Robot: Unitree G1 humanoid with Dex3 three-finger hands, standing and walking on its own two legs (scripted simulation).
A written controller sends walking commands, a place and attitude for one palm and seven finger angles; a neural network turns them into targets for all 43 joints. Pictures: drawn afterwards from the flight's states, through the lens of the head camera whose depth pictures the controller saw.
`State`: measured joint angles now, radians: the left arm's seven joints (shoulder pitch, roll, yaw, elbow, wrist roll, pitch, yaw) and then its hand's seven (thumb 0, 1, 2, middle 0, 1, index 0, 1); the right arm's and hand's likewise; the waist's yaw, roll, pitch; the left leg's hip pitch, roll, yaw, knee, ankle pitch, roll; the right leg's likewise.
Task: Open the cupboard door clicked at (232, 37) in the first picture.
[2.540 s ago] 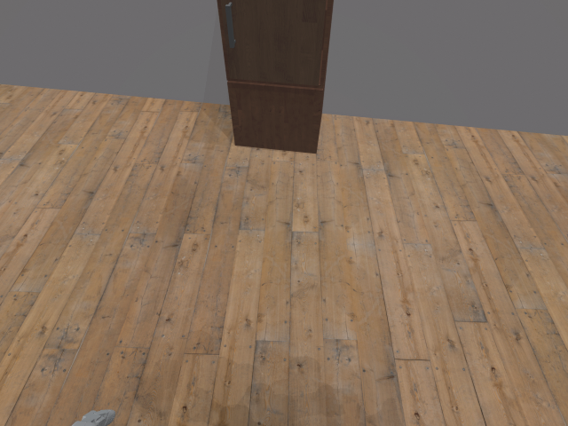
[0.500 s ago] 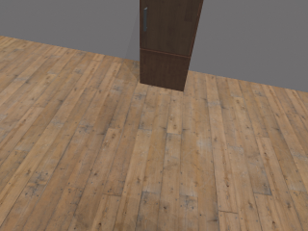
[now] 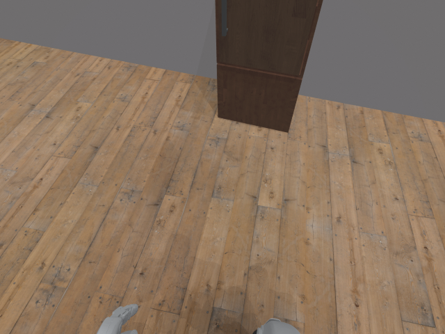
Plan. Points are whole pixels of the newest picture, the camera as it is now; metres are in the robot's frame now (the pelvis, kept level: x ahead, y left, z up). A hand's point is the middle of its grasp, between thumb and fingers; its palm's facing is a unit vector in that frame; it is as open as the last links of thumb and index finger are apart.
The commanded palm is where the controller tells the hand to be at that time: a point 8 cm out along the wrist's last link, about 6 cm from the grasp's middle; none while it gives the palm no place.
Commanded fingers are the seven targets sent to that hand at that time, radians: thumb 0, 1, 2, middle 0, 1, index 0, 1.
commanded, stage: walk to a spot facing it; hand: left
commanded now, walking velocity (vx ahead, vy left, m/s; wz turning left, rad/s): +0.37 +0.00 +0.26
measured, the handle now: (225, 15) +1.39 -0.01 -0.07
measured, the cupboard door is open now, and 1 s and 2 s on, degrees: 0 0 0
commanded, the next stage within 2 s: turn to face it in 0.94 s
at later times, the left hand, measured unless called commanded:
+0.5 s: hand (111, 332) +0.16 +0.23 -0.16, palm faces +0.16 -0.97 -0.16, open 7.4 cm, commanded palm none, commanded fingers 0.00 0.90 0.90 -0.20 -0.30 -0.20 -0.30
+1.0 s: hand (149, 170) +0.55 +0.21 -0.14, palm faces +0.12 -0.97 -0.21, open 7.4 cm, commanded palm none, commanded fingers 0.00 0.90 0.90 -0.20 -0.30 -0.20 -0.30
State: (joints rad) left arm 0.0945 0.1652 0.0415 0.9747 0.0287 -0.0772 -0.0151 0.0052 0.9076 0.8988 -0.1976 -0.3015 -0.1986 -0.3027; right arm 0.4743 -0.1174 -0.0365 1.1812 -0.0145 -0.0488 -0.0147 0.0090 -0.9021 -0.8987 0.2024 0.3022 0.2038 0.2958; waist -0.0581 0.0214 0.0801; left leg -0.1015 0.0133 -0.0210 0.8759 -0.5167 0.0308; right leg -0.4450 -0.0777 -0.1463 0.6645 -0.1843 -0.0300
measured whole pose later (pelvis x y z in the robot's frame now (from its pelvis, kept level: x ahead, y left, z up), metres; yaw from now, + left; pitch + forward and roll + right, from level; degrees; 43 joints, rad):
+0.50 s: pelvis +0.22 +0.06 +0.02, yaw +6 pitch -1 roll -1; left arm 0.35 0.21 0.05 1.12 0.03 -0.01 -0.01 0.01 0.91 0.90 -0.20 -0.30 -0.20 -0.30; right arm 0.18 -0.16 -0.03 1.00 -0.03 -0.08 0.00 0.00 -0.91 -0.90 0.20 0.30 0.20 0.30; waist 0.03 -0.05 0.05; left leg -0.29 0.02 0.17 0.54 -0.25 0.07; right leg -0.41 -0.12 -0.09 1.17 -0.37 0.02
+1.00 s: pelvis +0.46 +0.02 +0.01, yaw +9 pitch -1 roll +0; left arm 0.12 0.16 0.04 1.00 0.02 -0.08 -0.01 0.00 0.91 0.90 -0.20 -0.30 -0.20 -0.30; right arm 0.42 -0.14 -0.05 1.17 -0.02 -0.02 -0.01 0.01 -0.91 -0.90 0.20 0.30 0.20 0.30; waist -0.05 0.04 0.07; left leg -0.33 0.07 0.04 1.19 -0.41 0.02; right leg -0.34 -0.07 -0.18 0.60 -0.24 -0.03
